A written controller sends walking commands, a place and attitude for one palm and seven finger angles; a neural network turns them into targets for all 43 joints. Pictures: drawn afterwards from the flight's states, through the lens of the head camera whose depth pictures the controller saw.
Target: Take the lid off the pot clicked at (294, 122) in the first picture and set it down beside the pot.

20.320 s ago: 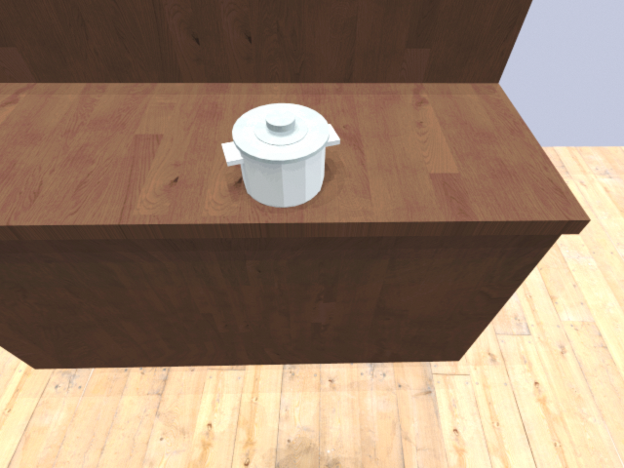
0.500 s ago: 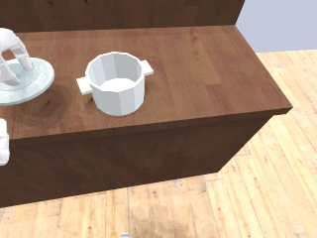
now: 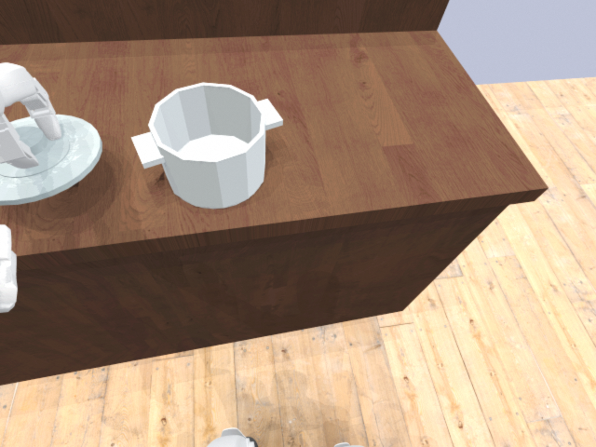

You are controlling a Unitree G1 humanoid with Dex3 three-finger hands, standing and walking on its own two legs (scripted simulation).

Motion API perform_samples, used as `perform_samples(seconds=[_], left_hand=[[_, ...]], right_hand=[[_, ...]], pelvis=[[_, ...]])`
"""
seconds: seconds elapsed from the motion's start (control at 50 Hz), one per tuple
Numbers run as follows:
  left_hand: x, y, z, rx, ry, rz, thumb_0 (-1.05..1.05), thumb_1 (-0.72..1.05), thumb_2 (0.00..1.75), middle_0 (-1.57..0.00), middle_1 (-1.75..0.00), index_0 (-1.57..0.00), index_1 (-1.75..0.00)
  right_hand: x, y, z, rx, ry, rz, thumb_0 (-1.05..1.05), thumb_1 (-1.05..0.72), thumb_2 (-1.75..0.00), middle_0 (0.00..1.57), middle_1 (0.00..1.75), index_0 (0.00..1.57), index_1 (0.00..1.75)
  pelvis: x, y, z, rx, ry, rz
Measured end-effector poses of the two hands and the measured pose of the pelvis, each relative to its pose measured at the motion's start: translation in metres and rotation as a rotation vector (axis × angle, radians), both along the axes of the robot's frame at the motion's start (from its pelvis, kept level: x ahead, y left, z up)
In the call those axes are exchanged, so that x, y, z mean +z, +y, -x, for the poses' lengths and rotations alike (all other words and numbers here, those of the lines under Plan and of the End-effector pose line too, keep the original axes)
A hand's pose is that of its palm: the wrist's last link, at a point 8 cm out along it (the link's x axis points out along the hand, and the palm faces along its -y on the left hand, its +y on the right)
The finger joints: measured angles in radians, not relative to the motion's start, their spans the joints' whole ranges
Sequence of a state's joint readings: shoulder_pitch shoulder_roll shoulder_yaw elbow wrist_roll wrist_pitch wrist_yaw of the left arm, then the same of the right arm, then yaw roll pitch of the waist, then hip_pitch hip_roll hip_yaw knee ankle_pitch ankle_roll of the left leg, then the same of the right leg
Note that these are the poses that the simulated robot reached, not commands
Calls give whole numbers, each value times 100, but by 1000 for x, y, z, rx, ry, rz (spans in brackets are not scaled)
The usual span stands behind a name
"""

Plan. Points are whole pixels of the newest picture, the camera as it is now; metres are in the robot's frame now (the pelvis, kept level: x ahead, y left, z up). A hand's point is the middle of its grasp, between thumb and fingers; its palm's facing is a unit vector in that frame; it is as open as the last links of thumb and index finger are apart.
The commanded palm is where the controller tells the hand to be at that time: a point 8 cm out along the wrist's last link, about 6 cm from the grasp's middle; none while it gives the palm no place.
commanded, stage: lower the lid onto the table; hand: left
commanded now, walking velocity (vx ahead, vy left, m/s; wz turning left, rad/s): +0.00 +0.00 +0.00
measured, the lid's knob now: (23, 142) +0.50 +0.32 +0.10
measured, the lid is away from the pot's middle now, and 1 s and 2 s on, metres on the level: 0.23 0.23 0.25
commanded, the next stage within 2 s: open the fingers wide in 0.84 s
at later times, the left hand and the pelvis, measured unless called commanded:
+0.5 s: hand (29, 153) +0.48 +0.31 +0.09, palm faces -0.49 -0.16 -0.86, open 7.6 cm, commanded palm +0.54 +0.31 +0.16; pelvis +0.00 +0.00 -0.01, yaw +0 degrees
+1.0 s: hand (36, 170) +0.48 +0.31 +0.07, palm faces -0.46 -0.15 -0.87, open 7.6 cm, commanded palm +0.50 +0.31 +0.13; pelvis +0.00 +0.00 -0.01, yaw -1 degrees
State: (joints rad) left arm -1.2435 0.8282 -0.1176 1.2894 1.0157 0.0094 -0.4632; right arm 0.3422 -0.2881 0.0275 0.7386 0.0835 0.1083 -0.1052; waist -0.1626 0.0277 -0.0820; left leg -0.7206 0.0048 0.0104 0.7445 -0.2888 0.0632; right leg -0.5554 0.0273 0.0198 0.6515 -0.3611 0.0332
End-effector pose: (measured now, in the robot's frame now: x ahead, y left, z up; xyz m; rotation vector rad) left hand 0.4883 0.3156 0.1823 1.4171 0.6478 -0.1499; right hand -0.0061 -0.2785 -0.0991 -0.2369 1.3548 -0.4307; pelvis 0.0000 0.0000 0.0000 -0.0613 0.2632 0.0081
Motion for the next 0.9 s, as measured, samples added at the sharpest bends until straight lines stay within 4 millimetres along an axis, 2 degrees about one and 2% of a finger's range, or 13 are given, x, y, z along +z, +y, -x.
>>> perform_samples(seconds=[0.12, 0.28, 0.54, 0.9], left_hand=[[-9, 4, -4, -3, 0, 7, 2, 22, 72, -60, -97, -66, -100], [-12, 7, -6, 0, -5, -3, 2, 22, 72, -59, -98, -66, -100], [-32, -4, -6, -37, 10, 3, 2, 22, 73, -59, -97, -66, -100], [-51, 4, 0, -16, 36, -3, 2, 22, 73, -59, -97, -66, -100]], right_hand=[[2, -1, 11, -23, 22, 19, 1, -91, -89, 20, 30, 21, 30], [2, 0, 21, -34, 57, 16, 1, -91, -89, 20, 30, 21, 30], [-2, 1, 19, -28, 47, 15, 1, -91, -89, 20, 30, 21, 30], [-5, -2, 27, -33, 75, 22, 1, -91, -89, 20, 30, 21, 30]], pelvis=[[-2, 0, -1, -8, 13, 3], [-3, 1, -2, -6, 27, 8], [-6, 0, 2, -5, 36, 10], [-11, -3, 4, -5, 51, 13]])
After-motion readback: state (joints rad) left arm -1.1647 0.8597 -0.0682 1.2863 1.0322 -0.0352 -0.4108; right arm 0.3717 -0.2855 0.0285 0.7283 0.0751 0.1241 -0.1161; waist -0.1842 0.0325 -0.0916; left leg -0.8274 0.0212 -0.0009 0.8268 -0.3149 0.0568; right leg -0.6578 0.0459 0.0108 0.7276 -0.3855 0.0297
